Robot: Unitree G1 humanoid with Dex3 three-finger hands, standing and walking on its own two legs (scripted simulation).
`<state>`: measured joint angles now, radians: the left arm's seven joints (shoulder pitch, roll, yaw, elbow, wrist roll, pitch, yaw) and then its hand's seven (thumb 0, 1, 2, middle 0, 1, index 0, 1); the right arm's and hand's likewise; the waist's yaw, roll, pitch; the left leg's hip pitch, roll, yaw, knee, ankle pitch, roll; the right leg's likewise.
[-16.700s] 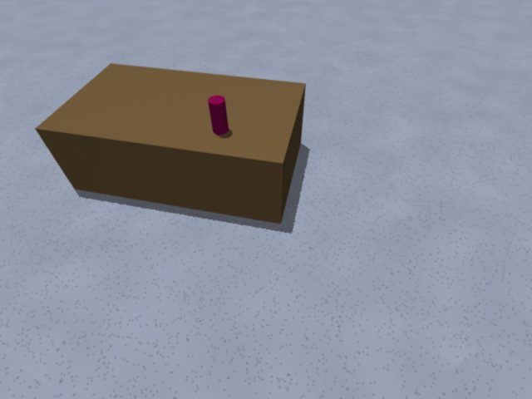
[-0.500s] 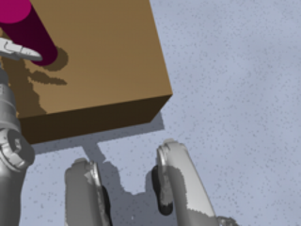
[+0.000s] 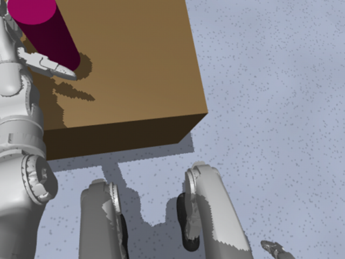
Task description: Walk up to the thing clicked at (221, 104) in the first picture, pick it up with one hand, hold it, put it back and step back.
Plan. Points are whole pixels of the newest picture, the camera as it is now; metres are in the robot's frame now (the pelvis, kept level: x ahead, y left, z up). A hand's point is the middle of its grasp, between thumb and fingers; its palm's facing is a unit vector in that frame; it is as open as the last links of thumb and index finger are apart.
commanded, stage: close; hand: left
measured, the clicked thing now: (50, 37) +0.58 +0.18 +0.00
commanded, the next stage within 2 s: settle in 0.86 s
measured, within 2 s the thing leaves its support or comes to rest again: leaves its support in 1.48 s
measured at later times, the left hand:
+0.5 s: hand (50, 42) +0.57 +0.18 +0.00, palm faces +0.15 -0.99 -0.03, open 11.3 cm
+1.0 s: hand (50, 39) +0.58 +0.19 -0.01, palm faces +0.16 -0.99 -0.02, open 9.7 cm
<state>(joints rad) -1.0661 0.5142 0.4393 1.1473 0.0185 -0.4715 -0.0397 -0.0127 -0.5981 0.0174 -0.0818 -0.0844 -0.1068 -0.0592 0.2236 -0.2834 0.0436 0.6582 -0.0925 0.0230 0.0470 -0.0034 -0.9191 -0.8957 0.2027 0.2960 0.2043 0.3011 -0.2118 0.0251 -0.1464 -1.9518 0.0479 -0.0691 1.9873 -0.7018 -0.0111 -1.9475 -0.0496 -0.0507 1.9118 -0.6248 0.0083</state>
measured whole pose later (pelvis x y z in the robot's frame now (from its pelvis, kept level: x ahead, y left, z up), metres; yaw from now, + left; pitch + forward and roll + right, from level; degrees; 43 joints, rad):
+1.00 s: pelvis -0.01 +0.00 -0.04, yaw +0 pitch +37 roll -4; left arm -1.18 0.56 0.45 1.25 0.05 -0.49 -0.04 0.00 -0.29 0.90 -0.79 -0.93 -0.79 -0.90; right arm 0.23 -0.28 0.07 0.66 -0.10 0.05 0.06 0.00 -0.90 -0.89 0.20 0.30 0.20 0.30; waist -0.24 0.03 -0.12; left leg -2.07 0.04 -0.07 2.11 -0.69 -0.01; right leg -2.06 -0.06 -0.04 2.03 -0.62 0.01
